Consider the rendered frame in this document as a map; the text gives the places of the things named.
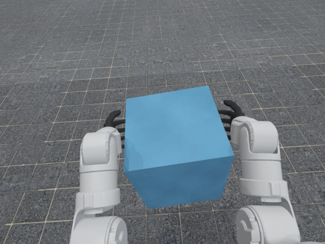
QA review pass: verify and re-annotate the robot left hand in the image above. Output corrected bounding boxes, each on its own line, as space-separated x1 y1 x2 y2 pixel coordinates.
104 110 125 149

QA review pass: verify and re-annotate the right robot forearm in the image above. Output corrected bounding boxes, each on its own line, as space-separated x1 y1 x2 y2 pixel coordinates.
230 116 301 241

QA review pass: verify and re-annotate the carton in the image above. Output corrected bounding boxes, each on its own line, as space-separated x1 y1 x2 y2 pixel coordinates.
123 85 234 209

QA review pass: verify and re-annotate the robot left upper arm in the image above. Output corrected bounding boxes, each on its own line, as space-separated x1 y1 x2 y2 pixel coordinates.
70 216 128 244

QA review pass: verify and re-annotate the left robot forearm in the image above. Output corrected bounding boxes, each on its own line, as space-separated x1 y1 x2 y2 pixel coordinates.
69 127 122 244

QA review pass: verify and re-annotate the robot right upper arm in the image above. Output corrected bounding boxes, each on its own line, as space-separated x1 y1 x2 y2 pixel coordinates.
236 205 322 244

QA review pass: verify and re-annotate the robot right hand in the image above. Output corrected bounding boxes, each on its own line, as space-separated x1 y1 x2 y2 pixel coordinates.
218 100 245 140

